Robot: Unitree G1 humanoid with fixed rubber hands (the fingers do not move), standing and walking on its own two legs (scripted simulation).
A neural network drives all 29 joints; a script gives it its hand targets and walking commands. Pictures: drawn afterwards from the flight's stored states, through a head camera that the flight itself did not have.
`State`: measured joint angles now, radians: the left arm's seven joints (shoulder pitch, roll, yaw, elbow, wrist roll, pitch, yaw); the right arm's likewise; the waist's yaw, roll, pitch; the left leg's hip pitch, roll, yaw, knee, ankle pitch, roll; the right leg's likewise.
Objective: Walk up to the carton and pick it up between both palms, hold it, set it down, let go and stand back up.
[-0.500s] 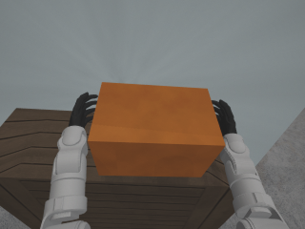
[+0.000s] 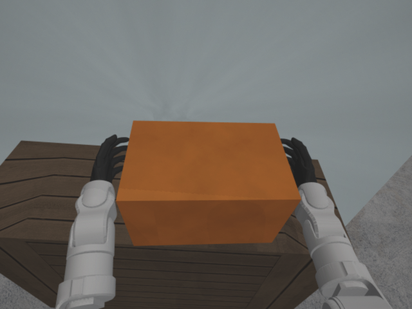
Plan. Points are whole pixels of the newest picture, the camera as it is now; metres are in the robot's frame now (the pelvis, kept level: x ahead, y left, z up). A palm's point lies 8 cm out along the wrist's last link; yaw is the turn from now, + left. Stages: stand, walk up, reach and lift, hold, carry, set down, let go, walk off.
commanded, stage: set down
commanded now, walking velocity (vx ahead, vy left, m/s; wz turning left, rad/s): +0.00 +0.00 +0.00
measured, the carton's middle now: (205, 183) +0.37 +0.02 +0.06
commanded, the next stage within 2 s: none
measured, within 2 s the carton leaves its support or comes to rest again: rests again in 1.74 s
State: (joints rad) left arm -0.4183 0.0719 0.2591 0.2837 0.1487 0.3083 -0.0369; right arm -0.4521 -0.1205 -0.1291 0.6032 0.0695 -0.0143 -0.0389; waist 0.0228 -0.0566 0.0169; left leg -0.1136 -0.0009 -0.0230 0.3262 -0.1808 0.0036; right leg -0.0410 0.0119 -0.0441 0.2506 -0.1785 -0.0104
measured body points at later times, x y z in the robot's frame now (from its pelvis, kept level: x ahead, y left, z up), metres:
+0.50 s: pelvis -0.01 -0.01 +0.00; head +0.01 +0.02 +0.45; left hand +0.37 +0.21 +0.07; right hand +0.40 -0.18 +0.08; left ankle +0.00 +0.11 -0.75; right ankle -0.03 -0.11 -0.75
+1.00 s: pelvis +0.01 +0.00 +0.00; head +0.07 +0.00 +0.44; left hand +0.40 +0.20 +0.02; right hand +0.42 -0.19 +0.03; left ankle +0.00 +0.11 -0.75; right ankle -0.03 -0.11 -0.75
